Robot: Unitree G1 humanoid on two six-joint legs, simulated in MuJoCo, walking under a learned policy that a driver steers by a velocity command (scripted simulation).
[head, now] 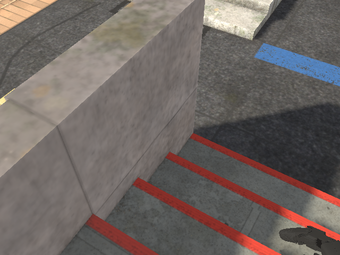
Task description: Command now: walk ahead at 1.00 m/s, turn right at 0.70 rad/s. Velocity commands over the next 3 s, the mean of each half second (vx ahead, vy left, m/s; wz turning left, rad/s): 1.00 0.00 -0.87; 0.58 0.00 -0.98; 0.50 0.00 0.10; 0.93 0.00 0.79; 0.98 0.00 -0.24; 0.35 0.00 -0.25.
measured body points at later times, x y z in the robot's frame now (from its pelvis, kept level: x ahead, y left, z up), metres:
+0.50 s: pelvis +0.45 -0.03 -0.04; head +0.47 -0.05 +0.40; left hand +0.79 +0.11 -0.09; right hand +0.23 -0.27 -0.16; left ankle +0.33 +0.15 -0.74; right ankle +0.57 -0.22 -0.73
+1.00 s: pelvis +0.81 -0.20 -0.33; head +0.81 -0.21 +0.12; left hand +1.09 -0.13 -0.43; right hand +0.59 -0.34 -0.46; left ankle +0.93 -0.12 -1.03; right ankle +0.71 -0.25 -0.85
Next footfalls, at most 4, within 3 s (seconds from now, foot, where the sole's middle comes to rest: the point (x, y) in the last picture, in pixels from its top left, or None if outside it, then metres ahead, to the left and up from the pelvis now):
0.16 left None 0.36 0.14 -0.78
0.60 right None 0.56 -0.13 -0.93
0.86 left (216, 190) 0.95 -0.15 -1.07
1.12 right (266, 218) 0.81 -0.40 -1.07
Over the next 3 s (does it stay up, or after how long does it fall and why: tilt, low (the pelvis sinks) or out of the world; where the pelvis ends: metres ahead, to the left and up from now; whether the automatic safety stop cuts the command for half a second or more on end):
stays up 1.91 -0.88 -0.60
